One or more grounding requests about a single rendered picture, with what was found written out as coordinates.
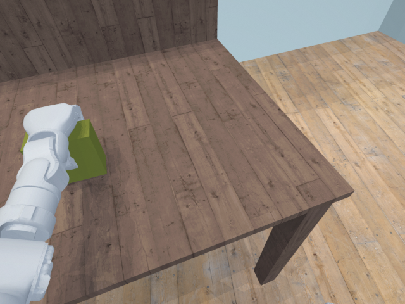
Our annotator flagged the left robot forearm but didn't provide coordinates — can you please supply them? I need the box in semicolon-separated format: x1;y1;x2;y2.
0;128;69;241

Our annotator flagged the left robot upper arm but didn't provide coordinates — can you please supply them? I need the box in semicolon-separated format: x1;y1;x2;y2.
0;237;54;304

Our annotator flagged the left robot hand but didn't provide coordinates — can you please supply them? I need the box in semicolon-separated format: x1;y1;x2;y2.
23;103;84;170

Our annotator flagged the table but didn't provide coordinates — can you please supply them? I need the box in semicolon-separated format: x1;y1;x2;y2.
0;0;354;304

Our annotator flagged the sponge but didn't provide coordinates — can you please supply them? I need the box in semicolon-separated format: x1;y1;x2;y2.
20;119;107;183

